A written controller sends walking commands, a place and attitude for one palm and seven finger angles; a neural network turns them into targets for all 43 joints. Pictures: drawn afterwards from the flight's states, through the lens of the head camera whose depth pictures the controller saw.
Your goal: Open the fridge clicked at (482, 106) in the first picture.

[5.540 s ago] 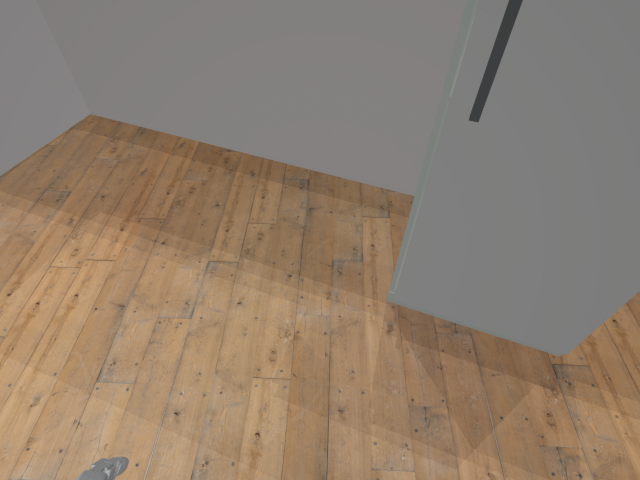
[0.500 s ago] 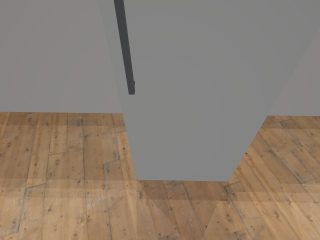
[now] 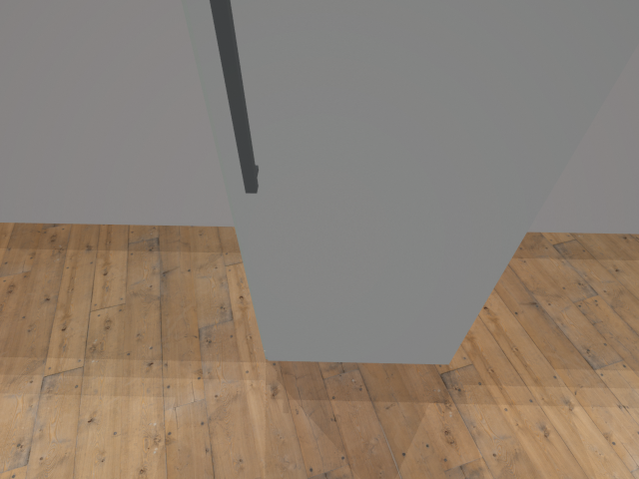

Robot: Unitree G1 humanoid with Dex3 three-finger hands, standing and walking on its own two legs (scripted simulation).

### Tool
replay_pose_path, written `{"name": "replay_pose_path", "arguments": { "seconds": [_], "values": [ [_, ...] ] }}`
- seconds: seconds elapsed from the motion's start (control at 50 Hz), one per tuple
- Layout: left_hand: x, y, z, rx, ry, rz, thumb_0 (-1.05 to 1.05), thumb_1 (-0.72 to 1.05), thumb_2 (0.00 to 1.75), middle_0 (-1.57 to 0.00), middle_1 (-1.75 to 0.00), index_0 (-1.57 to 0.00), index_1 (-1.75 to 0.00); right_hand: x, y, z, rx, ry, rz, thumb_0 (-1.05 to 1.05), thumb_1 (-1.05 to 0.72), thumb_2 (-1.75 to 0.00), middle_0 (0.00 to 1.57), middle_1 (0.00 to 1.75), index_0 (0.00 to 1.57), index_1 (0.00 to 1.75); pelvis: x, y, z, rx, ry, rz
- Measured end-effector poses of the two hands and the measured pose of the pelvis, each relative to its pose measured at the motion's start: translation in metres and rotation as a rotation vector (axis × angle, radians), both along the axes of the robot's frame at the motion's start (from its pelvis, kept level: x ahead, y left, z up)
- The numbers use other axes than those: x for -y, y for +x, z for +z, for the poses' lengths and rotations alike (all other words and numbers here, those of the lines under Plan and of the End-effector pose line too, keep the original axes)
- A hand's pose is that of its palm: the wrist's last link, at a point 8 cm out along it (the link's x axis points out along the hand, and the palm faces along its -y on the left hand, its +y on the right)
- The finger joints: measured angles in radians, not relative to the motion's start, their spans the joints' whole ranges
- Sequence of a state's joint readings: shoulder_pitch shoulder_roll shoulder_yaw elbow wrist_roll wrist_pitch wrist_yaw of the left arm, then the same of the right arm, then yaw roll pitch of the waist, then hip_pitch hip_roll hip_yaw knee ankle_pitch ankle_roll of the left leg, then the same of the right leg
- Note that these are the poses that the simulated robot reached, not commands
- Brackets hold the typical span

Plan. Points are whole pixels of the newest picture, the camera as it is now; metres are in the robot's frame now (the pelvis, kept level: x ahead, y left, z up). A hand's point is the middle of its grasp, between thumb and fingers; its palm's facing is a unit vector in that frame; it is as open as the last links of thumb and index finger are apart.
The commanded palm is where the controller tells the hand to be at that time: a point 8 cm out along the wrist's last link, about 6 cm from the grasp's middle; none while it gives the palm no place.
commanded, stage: look again from close up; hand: left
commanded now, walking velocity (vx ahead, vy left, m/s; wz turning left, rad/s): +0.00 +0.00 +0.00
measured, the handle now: (233, 57) +0.54 +0.15 +0.27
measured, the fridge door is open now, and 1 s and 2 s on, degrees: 0 0 0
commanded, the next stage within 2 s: shuffle to correct the standing spot in 0.24 s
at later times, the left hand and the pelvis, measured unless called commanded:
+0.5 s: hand out of the picture +0.02 +0.16 -0.18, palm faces +0.02 -0.98 -0.20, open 7.3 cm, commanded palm none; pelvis +0.01 -0.02 +0.00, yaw +0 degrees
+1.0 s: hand out of the picture +0.08 +0.15 -0.18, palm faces +0.06 -0.98 -0.20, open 7.3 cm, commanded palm none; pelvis +0.09 -0.02 +0.00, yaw +0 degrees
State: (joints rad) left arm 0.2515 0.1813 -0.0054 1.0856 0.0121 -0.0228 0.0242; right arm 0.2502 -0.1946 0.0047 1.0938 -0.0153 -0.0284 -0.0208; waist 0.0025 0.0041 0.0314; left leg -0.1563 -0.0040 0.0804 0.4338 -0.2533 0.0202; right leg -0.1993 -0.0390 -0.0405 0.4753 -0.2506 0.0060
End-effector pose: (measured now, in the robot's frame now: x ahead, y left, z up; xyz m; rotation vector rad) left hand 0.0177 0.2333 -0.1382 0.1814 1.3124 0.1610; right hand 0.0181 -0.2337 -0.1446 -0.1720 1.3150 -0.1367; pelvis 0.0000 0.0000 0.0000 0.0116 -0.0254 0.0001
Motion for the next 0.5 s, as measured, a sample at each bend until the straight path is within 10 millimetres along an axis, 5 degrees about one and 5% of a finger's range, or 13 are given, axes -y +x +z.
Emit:
{"name": "replay_pose_path", "arguments": {
  "seconds": [0.5],
  "values": [
    [0.021,-0.001,-0.006,-0.051,-0.021,0.018,0.0,0.91,0.9,-0.2,-0.3,-0.2,-0.3,0.008,0.0,-0.004,-0.061,0.02,-0.006,0.01,-0.9,-0.9,0.2,0.3,0.2,0.3,0.018,0.015,-0.002,-0.011,0.0,0.0]
  ]
}}
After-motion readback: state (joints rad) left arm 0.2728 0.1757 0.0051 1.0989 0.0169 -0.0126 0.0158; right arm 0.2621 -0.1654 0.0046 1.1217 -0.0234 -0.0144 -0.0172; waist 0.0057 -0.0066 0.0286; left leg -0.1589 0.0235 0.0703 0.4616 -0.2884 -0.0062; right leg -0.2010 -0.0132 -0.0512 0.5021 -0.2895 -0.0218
